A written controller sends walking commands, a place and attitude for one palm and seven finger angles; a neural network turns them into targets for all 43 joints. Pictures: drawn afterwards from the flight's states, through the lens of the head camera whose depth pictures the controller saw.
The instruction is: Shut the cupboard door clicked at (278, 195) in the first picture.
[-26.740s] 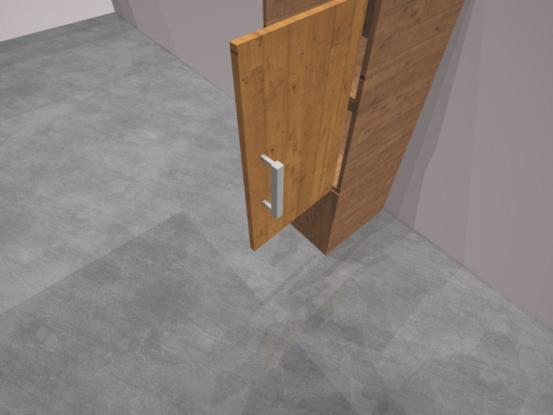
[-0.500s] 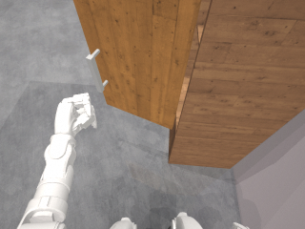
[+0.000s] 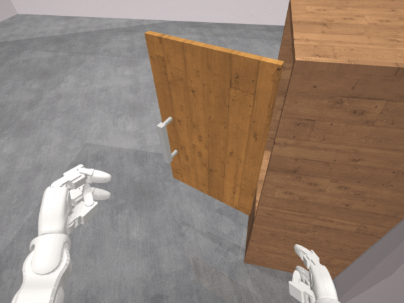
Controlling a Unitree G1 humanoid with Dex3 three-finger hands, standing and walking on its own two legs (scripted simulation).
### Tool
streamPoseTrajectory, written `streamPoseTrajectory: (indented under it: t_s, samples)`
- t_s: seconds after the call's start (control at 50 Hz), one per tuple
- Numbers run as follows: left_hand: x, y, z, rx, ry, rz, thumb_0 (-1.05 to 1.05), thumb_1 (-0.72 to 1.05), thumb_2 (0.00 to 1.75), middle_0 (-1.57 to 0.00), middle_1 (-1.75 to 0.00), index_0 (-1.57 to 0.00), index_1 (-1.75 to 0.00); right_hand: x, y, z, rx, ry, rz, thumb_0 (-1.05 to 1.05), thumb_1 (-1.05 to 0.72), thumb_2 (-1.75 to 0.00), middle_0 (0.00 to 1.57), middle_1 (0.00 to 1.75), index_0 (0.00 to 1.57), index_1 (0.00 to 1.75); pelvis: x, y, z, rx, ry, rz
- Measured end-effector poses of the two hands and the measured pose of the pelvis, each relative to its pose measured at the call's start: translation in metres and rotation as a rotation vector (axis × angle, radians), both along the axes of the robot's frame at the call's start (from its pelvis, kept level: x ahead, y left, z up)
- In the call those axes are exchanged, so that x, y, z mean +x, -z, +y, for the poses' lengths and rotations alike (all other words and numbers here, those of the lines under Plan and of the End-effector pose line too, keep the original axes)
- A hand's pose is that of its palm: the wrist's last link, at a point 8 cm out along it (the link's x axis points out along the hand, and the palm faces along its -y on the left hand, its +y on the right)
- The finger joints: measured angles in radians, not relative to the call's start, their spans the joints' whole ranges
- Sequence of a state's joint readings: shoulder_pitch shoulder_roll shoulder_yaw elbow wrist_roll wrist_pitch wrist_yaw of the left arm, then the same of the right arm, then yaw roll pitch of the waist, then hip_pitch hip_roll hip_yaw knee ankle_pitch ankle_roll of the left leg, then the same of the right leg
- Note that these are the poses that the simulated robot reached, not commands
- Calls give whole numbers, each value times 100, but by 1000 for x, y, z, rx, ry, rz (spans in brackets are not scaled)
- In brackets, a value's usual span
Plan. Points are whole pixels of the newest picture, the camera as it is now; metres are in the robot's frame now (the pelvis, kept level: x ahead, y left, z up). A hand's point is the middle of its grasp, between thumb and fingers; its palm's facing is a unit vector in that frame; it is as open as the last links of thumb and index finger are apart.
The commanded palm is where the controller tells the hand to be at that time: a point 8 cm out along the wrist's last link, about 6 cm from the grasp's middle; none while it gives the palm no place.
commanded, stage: draw the hand back to the body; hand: left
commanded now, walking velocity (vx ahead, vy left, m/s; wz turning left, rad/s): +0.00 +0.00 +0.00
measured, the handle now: (168, 140) +0.61 +0.19 -0.09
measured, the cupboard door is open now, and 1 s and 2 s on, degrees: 71 71 71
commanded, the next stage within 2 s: step back with the hand held close in 0.66 s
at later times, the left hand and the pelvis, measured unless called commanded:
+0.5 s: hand (37, 226) +0.18 +0.27 +0.15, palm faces +0.47 -0.78 -0.42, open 7.2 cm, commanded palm +0.13 +0.29 +0.17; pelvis -0.01 +0.00 +0.00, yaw +0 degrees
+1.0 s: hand (36, 220) +0.19 +0.27 +0.15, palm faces +0.40 -0.79 -0.47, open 7.4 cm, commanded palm +0.13 +0.31 +0.17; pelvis -0.02 +0.01 +0.00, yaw -1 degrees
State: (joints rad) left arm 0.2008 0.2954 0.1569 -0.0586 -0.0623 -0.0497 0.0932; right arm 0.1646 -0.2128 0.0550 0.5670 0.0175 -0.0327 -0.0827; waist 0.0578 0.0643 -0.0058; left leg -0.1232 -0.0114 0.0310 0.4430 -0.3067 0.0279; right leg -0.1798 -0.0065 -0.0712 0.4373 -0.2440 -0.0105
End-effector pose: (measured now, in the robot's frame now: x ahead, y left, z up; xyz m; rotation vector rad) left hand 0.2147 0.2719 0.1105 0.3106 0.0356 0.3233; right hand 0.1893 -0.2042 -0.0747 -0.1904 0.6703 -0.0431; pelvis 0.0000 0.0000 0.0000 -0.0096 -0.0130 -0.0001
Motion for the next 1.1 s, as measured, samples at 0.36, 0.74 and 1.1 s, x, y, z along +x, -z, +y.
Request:
streamPoseTrajectory:
  t_s: [0.36, 0.74, 1.1]
  samples:
    - [-75, -72, 28, 233, -130, -133, 2, 89, 90, -34, -45, -34, -45, -20, 10, -17, -11, 10, 26, 2, -90, -89, 20, 30, 20, 30, 0, -2, -3, -1, 6, -41]
    - [-76, -62, 22, 186, -98, -151, 2, 89, 89, -21, -31, -22, -31, -37, 3, -23, -28, 46, -9, 2, -90, -90, 20, 30, 20, 30, -13, -3, -4, -1, 19, -63]
    - [-66, -60, 47, 277, -6, -116, 2, 89, 89, -21, -30, -21, -30, -63, 9, -29, -84, 178, 98, 2, -90, -89, 20, 30, 20, 30, -25, 3, 24, -4, 35, 38]
